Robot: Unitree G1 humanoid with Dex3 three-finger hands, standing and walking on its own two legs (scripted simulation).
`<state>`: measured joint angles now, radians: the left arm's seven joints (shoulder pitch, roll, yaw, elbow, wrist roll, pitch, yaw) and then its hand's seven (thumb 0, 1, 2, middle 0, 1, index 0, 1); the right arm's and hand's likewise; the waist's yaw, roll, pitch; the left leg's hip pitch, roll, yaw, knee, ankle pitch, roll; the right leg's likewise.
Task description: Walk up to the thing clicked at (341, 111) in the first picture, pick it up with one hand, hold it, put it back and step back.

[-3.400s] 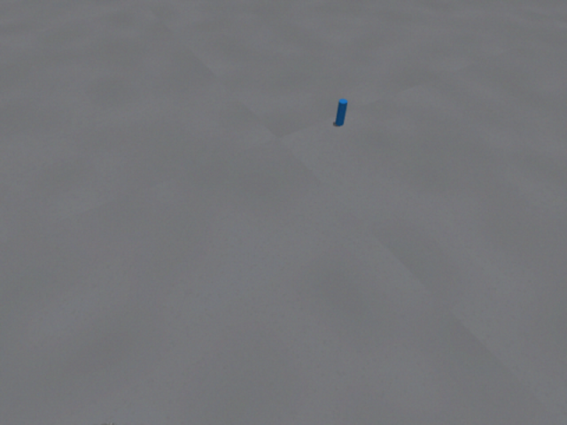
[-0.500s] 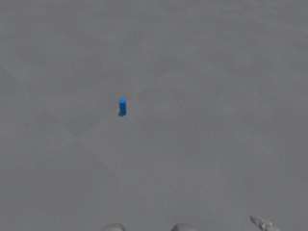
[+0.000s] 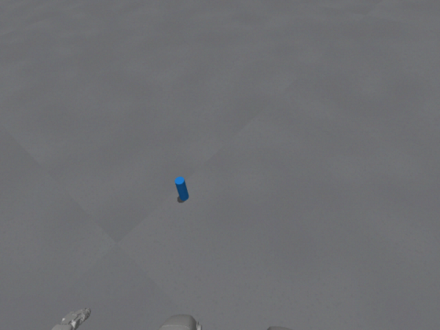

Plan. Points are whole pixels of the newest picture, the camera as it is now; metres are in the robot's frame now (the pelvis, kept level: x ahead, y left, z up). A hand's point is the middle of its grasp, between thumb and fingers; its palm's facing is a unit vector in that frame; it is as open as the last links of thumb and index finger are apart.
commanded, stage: walk up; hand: left
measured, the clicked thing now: (182, 189) +0.86 +0.26 -0.69
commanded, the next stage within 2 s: none
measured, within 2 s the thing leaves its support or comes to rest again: neither
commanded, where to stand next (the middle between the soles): +0.53 +0.04 m, yaw +0 degrees
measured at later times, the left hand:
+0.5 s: hand (86, 289) +0.22 +0.33 -0.15, palm faces -0.03 -0.94 -0.33, open 7.4 cm
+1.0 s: hand (112, 215) +0.39 +0.30 -0.12, palm faces +0.00 -0.91 -0.41, open 7.4 cm
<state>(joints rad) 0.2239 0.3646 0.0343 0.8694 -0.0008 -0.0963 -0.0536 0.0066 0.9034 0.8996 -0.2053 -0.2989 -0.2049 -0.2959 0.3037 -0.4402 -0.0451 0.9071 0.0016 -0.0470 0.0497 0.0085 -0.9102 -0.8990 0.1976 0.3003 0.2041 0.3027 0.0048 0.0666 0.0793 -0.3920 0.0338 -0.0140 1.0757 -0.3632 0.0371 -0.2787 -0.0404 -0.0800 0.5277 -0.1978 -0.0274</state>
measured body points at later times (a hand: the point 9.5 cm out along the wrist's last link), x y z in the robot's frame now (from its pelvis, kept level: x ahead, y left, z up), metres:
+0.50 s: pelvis +0.18 +0.05 +0.00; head +0.20 +0.08 +0.45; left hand +0.22 +0.38 -0.13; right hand +0.27 -0.26 -0.09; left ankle +0.22 +0.16 -0.73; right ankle +0.22 -0.10 -0.68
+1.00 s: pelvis +0.34 +0.02 +0.00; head +0.36 +0.00 +0.45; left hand +0.39 +0.35 -0.09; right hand +0.42 -0.30 -0.12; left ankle +0.43 +0.17 -0.70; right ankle +0.36 -0.10 -0.73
